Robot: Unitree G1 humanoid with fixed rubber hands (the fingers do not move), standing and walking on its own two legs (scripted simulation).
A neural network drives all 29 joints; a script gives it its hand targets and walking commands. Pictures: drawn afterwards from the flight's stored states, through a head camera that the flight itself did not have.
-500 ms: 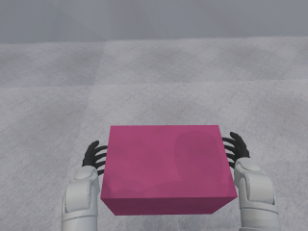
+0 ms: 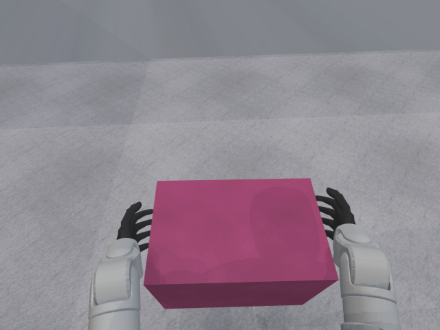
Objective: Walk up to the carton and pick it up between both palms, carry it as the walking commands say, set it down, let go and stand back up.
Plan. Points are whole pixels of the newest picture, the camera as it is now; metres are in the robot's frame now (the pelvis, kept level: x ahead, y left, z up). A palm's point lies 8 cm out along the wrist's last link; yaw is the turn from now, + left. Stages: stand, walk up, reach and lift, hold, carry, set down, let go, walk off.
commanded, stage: carry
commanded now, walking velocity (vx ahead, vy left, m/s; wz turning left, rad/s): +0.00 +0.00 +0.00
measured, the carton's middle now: (234, 246) +0.30 -0.01 -0.04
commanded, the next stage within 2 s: none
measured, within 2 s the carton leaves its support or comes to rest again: neither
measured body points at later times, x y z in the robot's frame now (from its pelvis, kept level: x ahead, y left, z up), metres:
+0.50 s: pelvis +0.02 -0.01 +0.00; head +0.02 -0.01 +0.45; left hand +0.30 +0.18 +0.01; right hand +0.32 -0.20 +0.03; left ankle +0.04 +0.09 -0.73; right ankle -0.01 -0.09 -0.73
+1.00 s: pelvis +0.03 -0.01 +0.00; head +0.03 -0.01 +0.45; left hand +0.32 +0.18 +0.01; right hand +0.33 -0.20 +0.03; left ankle +0.04 +0.09 -0.73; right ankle -0.01 -0.09 -0.73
